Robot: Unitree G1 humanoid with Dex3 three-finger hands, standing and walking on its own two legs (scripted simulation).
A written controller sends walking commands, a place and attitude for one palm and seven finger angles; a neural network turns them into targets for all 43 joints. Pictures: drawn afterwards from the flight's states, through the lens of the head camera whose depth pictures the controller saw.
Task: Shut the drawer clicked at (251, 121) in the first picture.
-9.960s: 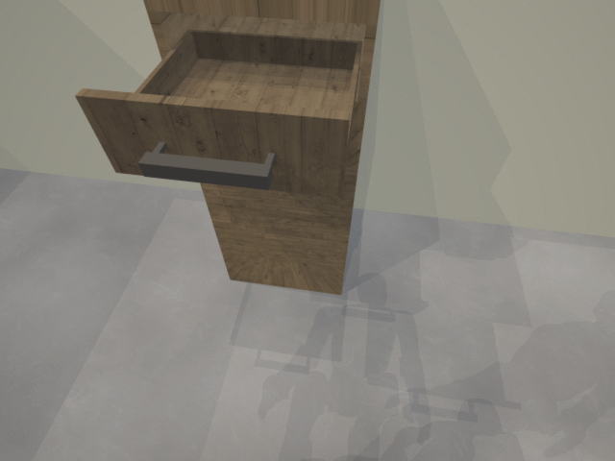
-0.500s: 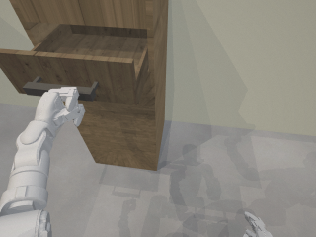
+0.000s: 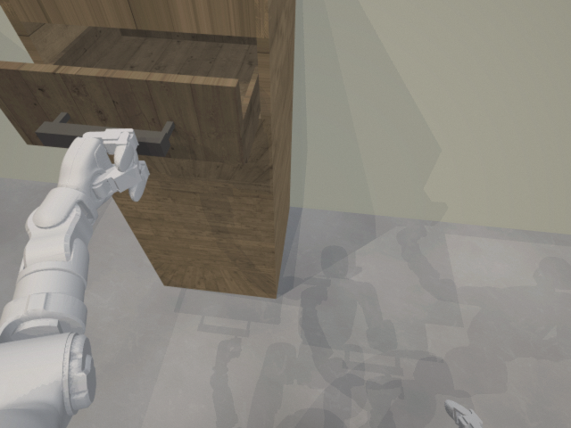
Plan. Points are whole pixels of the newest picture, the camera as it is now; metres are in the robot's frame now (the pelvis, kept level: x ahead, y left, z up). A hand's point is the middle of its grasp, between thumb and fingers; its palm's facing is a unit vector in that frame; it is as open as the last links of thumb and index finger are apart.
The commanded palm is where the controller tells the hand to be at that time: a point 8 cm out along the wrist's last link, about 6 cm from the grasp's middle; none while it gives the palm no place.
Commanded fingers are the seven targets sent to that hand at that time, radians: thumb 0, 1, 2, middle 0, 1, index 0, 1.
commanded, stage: push the drawer shut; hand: left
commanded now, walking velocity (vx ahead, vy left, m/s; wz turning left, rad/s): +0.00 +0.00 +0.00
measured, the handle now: (110, 130) +0.51 +0.28 +0.14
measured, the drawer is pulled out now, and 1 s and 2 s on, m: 0.14 0.01 0.00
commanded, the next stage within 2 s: pull the fist back off the drawer in 1.54 s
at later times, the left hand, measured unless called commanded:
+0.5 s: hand (157, 139) +0.48 +0.20 +0.14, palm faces -0.08 -1.00 -0.02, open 3.5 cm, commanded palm +0.48 +0.25 +0.14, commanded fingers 0.00 0.90 0.90 -1.40 -1.60 -1.40 -1.60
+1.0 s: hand (169, 113) +0.55 +0.20 +0.14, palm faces -0.08 -1.00 -0.01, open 3.4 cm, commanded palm +0.54 +0.24 +0.14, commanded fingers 0.00 0.90 0.90 -1.40 -1.60 -1.40 -1.60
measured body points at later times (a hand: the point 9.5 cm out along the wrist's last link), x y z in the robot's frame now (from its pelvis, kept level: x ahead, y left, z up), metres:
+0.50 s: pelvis +0.00 +0.00 -0.01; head +0.07 +0.01 +0.44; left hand +0.48 +0.26 +0.14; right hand +0.01 -0.27 -0.12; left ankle +0.01 +0.12 -0.72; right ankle -0.02 -0.10 -0.72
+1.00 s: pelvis +0.01 +0.02 -0.01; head +0.12 +0.03 +0.43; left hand +0.55 +0.25 +0.14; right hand -0.03 -0.25 -0.12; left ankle +0.01 +0.12 -0.72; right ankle -0.02 -0.10 -0.72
